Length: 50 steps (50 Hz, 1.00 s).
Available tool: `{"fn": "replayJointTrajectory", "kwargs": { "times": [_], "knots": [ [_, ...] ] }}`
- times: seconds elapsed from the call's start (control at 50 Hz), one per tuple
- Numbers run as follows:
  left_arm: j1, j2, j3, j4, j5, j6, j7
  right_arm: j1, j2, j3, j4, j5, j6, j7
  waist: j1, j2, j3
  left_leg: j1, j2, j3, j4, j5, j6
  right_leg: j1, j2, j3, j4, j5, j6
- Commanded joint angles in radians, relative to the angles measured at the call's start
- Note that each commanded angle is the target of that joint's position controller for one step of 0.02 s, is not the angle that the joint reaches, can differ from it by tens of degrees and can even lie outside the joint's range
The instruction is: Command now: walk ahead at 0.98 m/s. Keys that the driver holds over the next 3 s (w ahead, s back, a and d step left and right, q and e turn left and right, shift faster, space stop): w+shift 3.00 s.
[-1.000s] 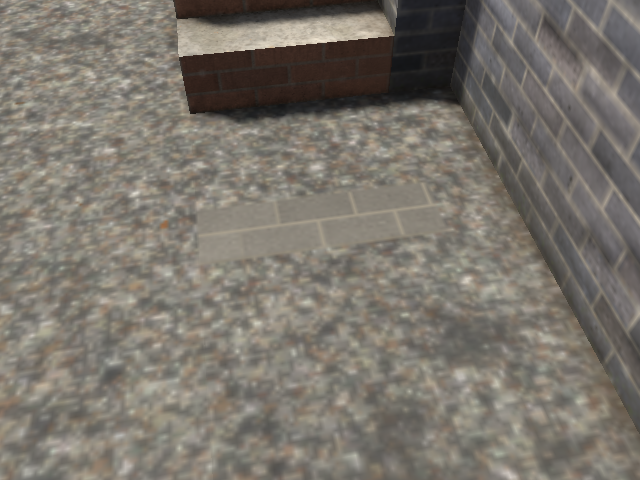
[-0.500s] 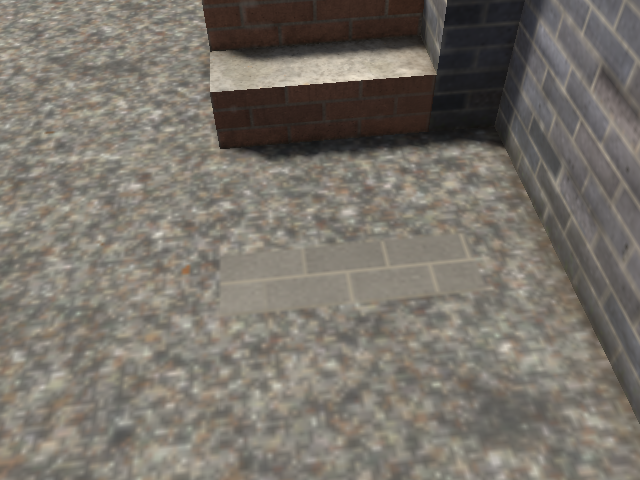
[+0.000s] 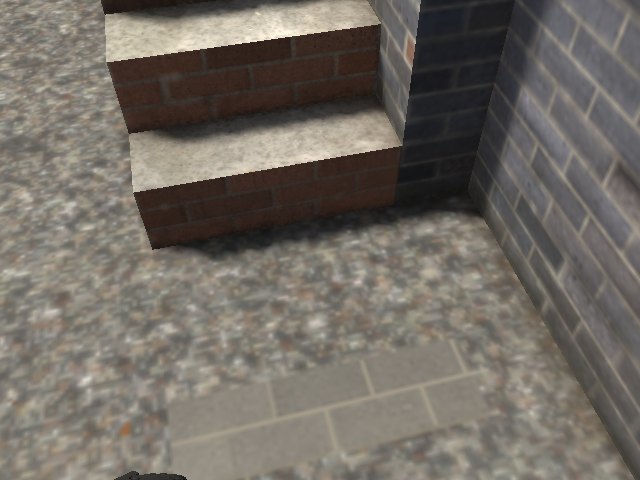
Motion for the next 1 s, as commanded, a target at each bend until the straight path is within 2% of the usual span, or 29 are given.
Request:
{"fn": "replayJointTrajectory", "kwargs": {
  "times": [0.02,0.08,0.12,0.14,0.16,0.18,0.2,0.24,0.28,0.32,0.38,0.48,0.52,0.56,0.58,0.6,0.62,0.64,0.66,0.7,0.74,0.82,0.86,0.88,0.92,0.94,0.96,0.98,1.0],
  "knots": [
    [-0.135,0.035,-0.008,-0.08,-0.013,-0.01,-0.003,-0.008,-0.137,-0.01,-0.055,0.007,-0.026,-0.014,0.026,0.028,0.167,-0.198,0.251,-0.069,-0.171,0.674,0.054,0.216,0.073,-0.08,-0.184,0.096,-0.025],
    [-0.074,0.089,0.008,-0.074,-0.009,-0.012,0.017,0.004,-0.204,-0.017,-0.044,-0.019,-0.008,-0.033,0.079,0.115,0.046,0.049,0.293,-0.042,0.055,1.258,0.026,0.314,0.184,-0.111,-0.236,-0.076,-0.061],
    [0.235,0.161,0.041,0.011,-0.012,-0.011,0.044,-0.033,-0.247,-0.03,-0.04,-0.046,0.023,-0.053,0.228,0.161,-0.122,0.052,0.318,-0.036,0.457,1.356,0.026,0.607,0.218,-0.072,-0.254,-0.212,-0.095],
    [0.429,0.203,0.063,0.068,0.002,-0.008,0.062,-0.084,-0.242,-0.032,-0.054,-0.047,0.03,-0.054,0.321,0.144,-0.203,-0.106,0.287,-0.021,0.743,1.157,0.033,0.846,0.152,-0.015,-0.267,-0.275,-0.121],
    [0.532,0.287,0.089,0.084,0.031,-0.005,0.077,-0.062,-0.114,-0.007,-0.095,-0.03,0.022,-0.035,0.285,-0.045,-0.304,-0.443,0.168,-0.021,1.147,0.495,0.033,1.12,-0.107,0.309,-0.235,-0.568,-0.178],
    [0.49,0.283,0.096,0.088,0.03,-0.004,0.055,0.028,-0.066,0.002,-0.118,0.029,0.001,-0.014,0.183,-0.254,-0.408,-0.767,0.02,-0.152,1.409,-0.148,0.02,1.282,-0.277,0.877,-0.445,-0.726,-0.29],
    [0.392,0.212,0.089,0.089,0.013,-0.009,0.042,-0.115,-0.14,-0.009,-0.148,0.019,-0.003,-0.026,0.176,-0.098,-0.242,-0.877,0.112,-0.184,1.382,-0.035,0.052,1.165,-0.21,0.772,-0.513,-0.719,-0.239],
    [0.311,0.101,0.064,0.108,0.013,-0.028,0.035,-0.236,-0.118,-0.004,-0.178,0.0,-0.002,-0.018,0.115,0.075,-0.048,-0.833,0.183,-0.173,1.254,0.058,0.052,0.855,-0.146,0.517,-0.568,-0.513,-0.187],
    [0.315,0.073,0.046,0.146,-0.003,-0.042,0.053,-0.219,-0.062,0.011,-0.197,-0.046,0.03,0.008,0.033,0.031,0.021,-0.765,0.229,-0.177,1.152,0.06,0.016,0.659,-0.078,0.392,-0.626,-0.499,-0.14],
    [0.346,0.087,0.044,0.171,-0.024,-0.061,0.056,-0.288,-0.05,0.018,-0.232,-0.057,0.051,0.026,0.021,0.014,0.088,-0.823,0.267,-0.146,1.08,0.081,-0.021,0.593,-0.053,0.322,-0.688,-0.456,-0.135],
    [0.383,0.112,0.045,0.169,-0.023,-0.074,0.038,-0.494,-0.092,0.021,-0.317,-0.059,0.048,0.037,0.061,0.038,0.16,-0.864,0.276,-0.061,0.816,0.285,-0.05,0.542,0.008,0.186,-0.756,-0.219,-0.125],
    [0.459,0.172,0.047,0.185,-0.041,-0.092,0.037,-0.663,-0.094,0.034,-0.373,-0.025,0.034,0.043,0.11,-0.008,0.146,-0.639,0.185,0.037,0.422,0.558,-0.005,0.671,0.01,0.074,-0.826,0.207,-0.065],
    [0.475,0.228,0.06,0.193,-0.033,-0.09,0.052,-0.659,-0.128,0.027,-0.373,-0.042,0.028,0.035,0.091,-0.032,0.07,-0.58,0.122,0.06,0.354,0.505,0.025,0.843,-0.018,0.043,-0.734,0.538,-0.053],
    [0.456,0.256,0.068,0.192,-0.007,-0.069,0.067,-0.485,-0.193,0.002,-0.325,-0.049,0.032,0.019,-0.012,-0.12,-0.055,-0.441,0.055,0.042,0.375,0.326,0.064,0.952,-0.056,0.038,-0.457,0.864,-0.031],
    [0.431,0.262,0.07,0.192,0.006,-0.052,0.076,-0.291,-0.237,-0.02,-0.262,-0.046,0.038,0.002,-0.102,-0.148,-0.151,-0.273,0.043,0.03,0.394,0.218,0.086,0.929,-0.064,0.035,-0.214,0.894,-0.029],
    [0.388,0.243,0.065,0.185,0.009,-0.044,0.082,-0.086,-0.275,-0.04,-0.194,-0.06,0.041,-0.018,-0.196,-0.136,-0.221,-0.058,0.105,-0.022,0.394,0.15,0.107,0.78,-0.038,0.022,0.083,0.727,-0.026],
    [0.416,0.101,0.03,0.151,-0.002,-0.047,0.067,0.004,-0.346,-0.063,-0.175,-0.083,0.04,-0.032,-0.162,0.068,-0.304,0.191,0.339,-0.306,0.427,-0.083,0.151,0.448,0.093,0.015,0.521,0.049,-0.027],
    [0.535,0.073,0.02,0.133,-0.07,-0.065,0.06,-0.056,-0.356,-0.07,-0.173,-0.086,0.028,-0.019,-0.037,0.348,-0.449,0.364,0.551,-0.876,0.22,-0.131,0.283,0.131,0.234,0.112,0.829,-0.588,-0.014],
    [0.382,0.137,0.025,0.114,-0.055,-0.069,0.072,-0.157,-0.288,-0.069,-0.186,-0.057,0.018,-0.006,-0.041,0.165,-0.334,0.251,0.456,-0.774,0.144,-0.157,0.23,0.071,0.137,0.163,0.769,-0.434,-0.047],
    [0.274,0.13,0.016,0.1,-0.02,-0.065,0.071,-0.265,-0.178,-0.037,-0.175,-0.034,0.002,-0.007,0.031,-0.027,-0.123,-0.109,0.394,-0.524,0.086,0.112,0.186,0.165,0.062,0.147,0.604,-0.315,-0.041],
    [0.258,0.079,-0.001,0.077,0.01,-0.037,0.054,-0.255,-0.126,-0.009,-0.136,-0.036,-0.002,-0.014,0.094,-0.007,-0.046,-0.291,0.341,-0.367,0.057,0.349,0.152,0.254,0.04,0.143,0.508,-0.347,-0.014],
    [0.1,0.031,-0.028,-0.003,0.029,-0.03,0.03,-0.279,-0.179,-0.013,-0.117,-0.005,-0.026,0.004,0.132,0.089,0.03,-0.442,0.206,-0.11,0.006,0.656,0.083,0.37,0.059,0.011,0.049,-0.226,0.018],
    [-0.033,0.051,-0.032,-0.04,0.021,-0.039,0.034,-0.264,-0.216,-0.025,-0.114,0.008,-0.035,0.003,0.08,0.094,0.039,-0.438,0.179,-0.083,-0.002,0.727,0.065,0.459,0.113,-0.042,-0.199,-0.102,0.038],
    [-0.05,0.059,-0.03,-0.042,0.019,-0.039,0.039,-0.247,-0.251,-0.036,-0.113,0.009,-0.039,0.003,0.066,0.1,0.017,-0.384,0.195,-0.095,0.011,0.807,0.055,0.481,0.135,-0.045,-0.255,-0.053,0.038],
    [0.112,0.078,-0.018,-0.001,0.012,-0.039,0.084,-0.299,-0.255,-0.037,-0.13,0.015,-0.037,-0.013,0.146,0.159,-0.099,-0.288,0.234,-0.092,0.196,1.136,0.047,0.565,0.149,-0.028,-0.165,-0.069,-0.002],
    [0.481,0.149,0.026,0.112,0.0,-0.032,0.157,-0.413,-0.252,-0.04,-0.166,0.043,0.01,0.01,0.317,0.152,-0.213,-0.323,0.118,-0.019,0.486,0.913,0.028,0.835,0.125,0.003,-0.347,0.016,0.049],
    [0.803,0.249,0.079,0.269,-0.011,-0.004,0.229,-0.535,-0.196,-0.032,-0.251,0.017,0.058,0.029,0.392,0.085,-0.266,-0.564,0.023,-0.001,0.891,0.267,-0.012,1.137,-0.029,0.075,-0.403,0.278,0.137],
    [0.805,0.409,0.104,0.25,0.008,0.005,0.259,-0.389,-0.054,-0.004,-0.306,0.003,0.067,0.026,0.251,-0.209,-0.338,-0.793,-0.111,-0.168,1.294,-0.344,-0.051,1.246,-0.412,0.605,-0.366,0.867,0.082],
    [0.67,0.36,0.087,0.211,-0.007,0.011,0.248,-0.311,-0.065,-0.005,-0.27,-0.047,0.068,0.019,0.17,-0.038,-0.302,-0.823,-0.057,-0.358,1.512,-0.263,-0.046,1.149,-0.38,0.592,-0.298,1.236,-0.006]
  ]
}}
Next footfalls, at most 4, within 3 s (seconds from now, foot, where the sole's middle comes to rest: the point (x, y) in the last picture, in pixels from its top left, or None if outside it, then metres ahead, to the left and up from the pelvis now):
0.14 right None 0.36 -0.08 -0.77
0.60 left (271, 342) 0.82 0.10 -0.77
0.94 right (341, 249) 1.09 -0.09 -0.77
1.36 left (165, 166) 1.22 0.34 -0.56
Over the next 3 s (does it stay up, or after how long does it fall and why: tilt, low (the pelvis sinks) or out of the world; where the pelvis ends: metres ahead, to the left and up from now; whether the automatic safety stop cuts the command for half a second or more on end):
stays up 1.68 0.14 0.61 its command is cut before an obstacle after 0.9 s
